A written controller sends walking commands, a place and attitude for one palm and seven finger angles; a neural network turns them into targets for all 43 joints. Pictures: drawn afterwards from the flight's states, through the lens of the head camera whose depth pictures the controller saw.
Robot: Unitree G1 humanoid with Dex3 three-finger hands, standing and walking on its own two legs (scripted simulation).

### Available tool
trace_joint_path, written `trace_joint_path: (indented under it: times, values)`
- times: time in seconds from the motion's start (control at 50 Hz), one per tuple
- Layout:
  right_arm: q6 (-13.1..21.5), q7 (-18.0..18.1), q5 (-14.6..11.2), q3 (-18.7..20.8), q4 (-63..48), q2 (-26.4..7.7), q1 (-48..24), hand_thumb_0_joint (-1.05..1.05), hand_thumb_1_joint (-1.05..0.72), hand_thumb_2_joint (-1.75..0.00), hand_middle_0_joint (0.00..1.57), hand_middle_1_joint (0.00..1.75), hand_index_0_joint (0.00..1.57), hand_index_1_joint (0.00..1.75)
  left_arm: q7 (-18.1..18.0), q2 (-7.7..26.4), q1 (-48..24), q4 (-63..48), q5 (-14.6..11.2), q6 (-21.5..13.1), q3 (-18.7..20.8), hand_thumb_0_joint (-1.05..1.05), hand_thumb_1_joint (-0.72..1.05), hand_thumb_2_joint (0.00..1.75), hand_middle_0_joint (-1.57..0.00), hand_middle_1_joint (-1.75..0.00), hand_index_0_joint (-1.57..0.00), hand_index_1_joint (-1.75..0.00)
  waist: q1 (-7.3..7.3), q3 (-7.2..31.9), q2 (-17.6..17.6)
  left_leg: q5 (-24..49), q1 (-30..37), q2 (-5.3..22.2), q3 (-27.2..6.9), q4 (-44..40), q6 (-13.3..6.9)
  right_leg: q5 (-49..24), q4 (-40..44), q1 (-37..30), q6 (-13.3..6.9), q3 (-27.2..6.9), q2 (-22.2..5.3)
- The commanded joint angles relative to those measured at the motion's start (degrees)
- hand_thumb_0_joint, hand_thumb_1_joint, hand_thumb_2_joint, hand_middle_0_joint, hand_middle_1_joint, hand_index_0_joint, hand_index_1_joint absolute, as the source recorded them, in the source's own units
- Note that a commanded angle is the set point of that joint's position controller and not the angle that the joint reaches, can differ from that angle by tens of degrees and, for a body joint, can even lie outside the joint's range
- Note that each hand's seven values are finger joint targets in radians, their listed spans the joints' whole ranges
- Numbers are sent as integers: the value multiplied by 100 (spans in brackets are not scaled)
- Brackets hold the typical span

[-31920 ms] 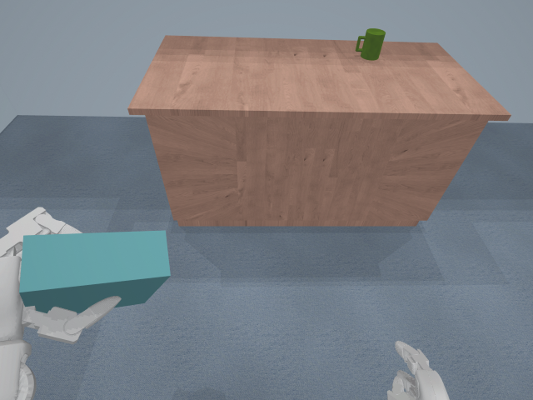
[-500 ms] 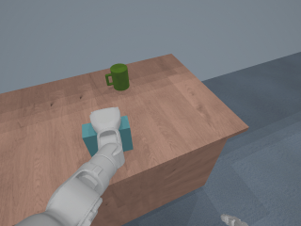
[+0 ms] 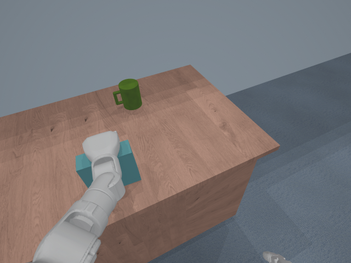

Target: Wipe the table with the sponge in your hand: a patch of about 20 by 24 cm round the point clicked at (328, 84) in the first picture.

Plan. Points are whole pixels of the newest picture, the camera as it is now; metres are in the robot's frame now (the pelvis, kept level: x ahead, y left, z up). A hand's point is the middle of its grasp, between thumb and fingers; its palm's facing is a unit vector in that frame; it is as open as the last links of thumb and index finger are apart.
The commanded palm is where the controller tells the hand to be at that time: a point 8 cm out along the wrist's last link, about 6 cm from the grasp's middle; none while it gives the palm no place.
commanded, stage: slide back across to the middle lane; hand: left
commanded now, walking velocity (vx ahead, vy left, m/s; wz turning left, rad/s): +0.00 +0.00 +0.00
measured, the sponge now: (112, 173) +0.37 +0.20 -0.03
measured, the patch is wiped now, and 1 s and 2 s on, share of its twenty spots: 1.00 1.00 1.00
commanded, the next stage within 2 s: wipe forward along the middle lane in 0.26 s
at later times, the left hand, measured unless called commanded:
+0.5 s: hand (86, 170) +0.34 +0.25 +0.02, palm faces -0.09 -0.05 -0.99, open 9.4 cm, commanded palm +0.32 +0.25 +0.06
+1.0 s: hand (83, 154) +0.39 +0.28 +0.02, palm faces -0.10 -0.01 -1.00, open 9.4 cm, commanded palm +0.38 +0.27 +0.05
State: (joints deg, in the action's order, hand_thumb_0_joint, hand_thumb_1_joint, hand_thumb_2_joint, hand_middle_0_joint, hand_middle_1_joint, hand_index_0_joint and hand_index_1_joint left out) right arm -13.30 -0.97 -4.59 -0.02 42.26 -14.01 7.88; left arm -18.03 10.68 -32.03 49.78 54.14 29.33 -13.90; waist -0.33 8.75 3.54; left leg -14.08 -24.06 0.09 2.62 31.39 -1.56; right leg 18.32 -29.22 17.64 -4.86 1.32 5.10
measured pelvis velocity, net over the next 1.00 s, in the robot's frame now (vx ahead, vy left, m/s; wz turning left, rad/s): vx -0.03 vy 0.01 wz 0.02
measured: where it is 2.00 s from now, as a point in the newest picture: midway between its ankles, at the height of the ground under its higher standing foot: outside the picture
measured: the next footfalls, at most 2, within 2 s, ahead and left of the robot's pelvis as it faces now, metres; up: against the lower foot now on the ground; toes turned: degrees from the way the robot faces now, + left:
none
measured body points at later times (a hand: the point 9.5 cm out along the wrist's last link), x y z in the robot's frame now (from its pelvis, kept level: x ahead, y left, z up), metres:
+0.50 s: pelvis +0.00 +0.00 +0.00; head +0.00 -0.03 +0.45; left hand +0.34 +0.25 +0.08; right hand +0.19 -0.24 -0.11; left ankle +0.02 +0.10 -0.73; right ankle -0.04 -0.07 -0.73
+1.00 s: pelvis -0.03 +0.01 -0.02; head +0.01 +0.00 +0.43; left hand +0.39 +0.27 +0.08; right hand +0.04 -0.26 -0.15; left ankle +0.02 +0.10 -0.73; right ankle -0.04 -0.07 -0.73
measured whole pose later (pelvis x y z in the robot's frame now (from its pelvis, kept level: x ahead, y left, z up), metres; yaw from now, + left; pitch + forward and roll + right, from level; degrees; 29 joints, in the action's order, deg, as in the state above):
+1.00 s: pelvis -0.03 +0.01 -0.02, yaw +1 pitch +12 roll -2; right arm -9.6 -0.5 -4.6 0.9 43.8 -16.1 14.6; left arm -15.4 22.7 -43.0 61.3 57.0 17.4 -6.4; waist -3.2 8.1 3.9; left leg -15.0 -37.5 0.5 0.5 40.4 -2.1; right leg 19.4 -37.2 30.0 -4.5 4.0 5.5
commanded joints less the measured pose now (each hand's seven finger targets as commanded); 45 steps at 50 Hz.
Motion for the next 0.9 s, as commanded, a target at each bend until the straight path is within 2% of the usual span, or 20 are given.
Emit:
trace_joint_path:
  times: [0.0, 0.04, 0.1, 0.18, 0.24, 0.28, 0.34, 0.36, 0.42, 0.44, 0.5, 0.52, 0.54, 0.56, 0.64, 0.68, 0.72, 0.78, 0.86, 0.88]
  values:
    - [252, -8, -31, 213, -986, -729, -877, 0, -90, -90, 20, 30, 20, 30, 148, 1041, -548, -779, -13, 63, 406, 0, 10, 130, -120, -160, -120, -160, 219, 1049, -856, 1270, 554, -242, -133, -104, -139, -3208, 359, -861, 189, -535, -304]
    - [286, -10, -53, 216, -1022, -741, -881, 0, -90, -90, 20, 30, 20, 30, 254, 976, -441, -961, -77, 42, 335, 0, 10, 130, -120, -160, -120, -160, 169, 891, -953, 1255, 584, -245, -125, -108, -161, -3284, 421, -839, 210, -550, -305]
    - [321, 21, -66, 223, -1043, -787, -883, 0, -90, -90, 20, 30, 20, 30, 357, 1258, -327, -1231, -133, -72, 518, 0, 10, 130, -120, -160, -120, -160, 170, 840, -920, 1221, 596, -270, -128, -120, -173, -3312, 438, -885, 227, -595, -316]
    - [377, 2, -90, 223, -1104, -780, -875, 0, -90, -90, 20, 30, 20, 30, 479, 1257, 76, -1544, -47, -238, 484, 0, 10, 130, -120, -160, -120, -160, 221, 906, -710, 1447, 747, -300, -138, -81, -169, -3667, 357, -912, 188, -563, -311]
    - [404, 38, -75, 227, -1103, -805, -850, 0, -90, -90, 20, 30, 20, 30, 506, 1470, 84, -1609, 14, -315, 617, 0, 10, 130, -120, -160, -120, -160, 173, 770, -806, 1336, 718, -299, -123, -82, -181, -3526, 406, -832, 203, -636, -306]
    - [428, 34, -82, 225, -1118, -810, -850, 0, -90, -90, 20, 30, 20, 30, 517, 1658, 203, -1736, 13, -403, 805, 0, 10, 130, -120, -160, -120, -160, 253, 913, -713, 1465, 762, -314, -147, -58, -175, -3719, 346, -919, 186, -619, -307]
    - [456, 55, -67, 227, -1148, -816, -872, 0, -90, -90, 20, 30, 20, 30, 534, 1622, 354, -1786, 40, -480, 782, 0, 10, 130, -120, -160, -120, -160, 212, 785, -794, 1428, 719, -313, -127, -53, -168, -3731, 343, -847, 194, -644, -306]
    - [455, 42, -82, 227, -1152, -810, -871, 0, -90, -90, 20, 30, 20, 30, 553, 1561, 136, -1867, 50, -503, 714, 0, 10, 130, -120, -160, -120, -160, 172, 794, -641, 1451, 745, -303, -165, -73, -162, -3597, 337, -761, 162, -593, -288]
    - [459, 71, -89, 205, -1050, -826, -815, 0, -90, -90, 20, 30, 20, 30, 545, 1552, -318, -1526, 161, -505, 618, 0, 10, 130, -120, -160, -120, -160, 56, 500, -664, 1161, 651, -286, -209, -41, -182, -2866, 422, -358, 177, -519, -268]
    - [461, 96, -75, 211, -1024, -830, -765, 0, -90, -90, 20, 30, 20, 30, 555, 1518, -511, -1409, 180, -530, 541, 0, 10, 130, -120, -160, -120, -160, -35, 412, -681, 1062, 624, -279, -192, -24, -189, -2688, 429, -237, 180, -534, -257]
    - [482, 146, -58, 237, -947, -827, -631, 0, -90, -90, 20, 30, 20, 30, 524, 1613, -1001, -1211, 161, -711, 625, 0, 10, 130, -120, -160, -120, -160, -86, 613, -681, 956, 603, -263, -212, 53, -203, -2372, 365, -107, 187, -462, -254]
    - [481, 166, -52, 231, -887, -841, -616, 0, -90, -90, 20, 30, 20, 30, 506, 1758, -1116, -1091, 230, -775, 745, 0, 10, 130, -120, -160, -120, -160, -67, 753, -657, 965, 550, -267, -252, 106, -197, -2357, 331, -83, 187, -469, -267]
    - [496, 178, -22, 242, -878, -828, -537, 0, -90, -90, 20, 30, 20, 30, 496, 1647, -1165, -975, 257, -838, 645, 0, 10, 130, -120, -160, -120, -160, -121, 749, -665, 947, 507, -268, -209, 154, -206, -2396, 280, -38, 189, -478, -265]
    - [509, 174, -15, 249, -851, -824, -488, 0, -90, -90, 20, 30, 20, 30, 496, 1753, -1281, -913, 274, -914, 763, 0, 10, 130, -120, -160, -120, -160, -101, 936, -714, 1009, 494, -256, -232, 176, -204, -2479, 241, -81, 183, -488, -261]
    - [516, 186, 7, 263, -730, -868, -244, 0, -90, -90, 20, 30, 20, 30, 402, 1720, -1638, -224, 370, -1058, 669, 0, 10, 130, -120, -160, -120, -160, -239, 815, -825, 692, 134, -233, -240, 337, -201, -2032, 144, 310, 221, -450, -252]
    - [512, 176, 11, 274, -686, -897, -142, 0, -90, -90, 20, 30, 20, 30, 344, 1961, -1798, -87, 370, -1138, 854, 0, 10, 130, -120, -160, -120, -160, -200, 1086, -759, 711, 17, -236, -274, 421, -202, -2023, 64, 275, 226, -471, -253]
    - [511, 144, 21, 274, -667, -890, -35, 0, -90, -90, 20, 30, 20, 30, 268, 1884, -1848, 100, 355, -1151, 817, 0, 10, 130, -120, -160, -120, -160, -206, 1136, -670, 737, -106, -228, -268, 506, -187, -2113, -24, 339, 222, -433, -253]
    - [512, 110, 20, 290, -621, -923, 120, 0, -90, -90, 20, 30, 20, 30, 208, 1942, -1912, 447, 333, -1146, 846, 0, 10, 130, -120, -160, -120, -160, -272, 1105, -832, 584, -336, -204, -296, 560, -197, -1916, -40, 443, 259, -424, -233]
    - [538, 62, 13, 301, -594, -915, 286, 0, -90, -90, 20, 30, 20, 30, 155, 1960, -2342, 614, 359, -1155, 801, 0, 10, 130, -120, -160, -120, -160, -343, 1068, -649, 468, -475, -165, -308, 581, -202, -1684, -81, 654, 240, -395, -206]
    - [526, 64, 3, 307, -541, -960, 382, 0, -90, -90, 20, 30, 20, 30, 140, 2119, -2355, 744, 411, -1145, 852, 0, 10, 130, -120, -160, -120, -160, -349, 1067, -657, 389, -505, -165, -343, 604, -203, -1505, -82, 732, 247, -385, -190]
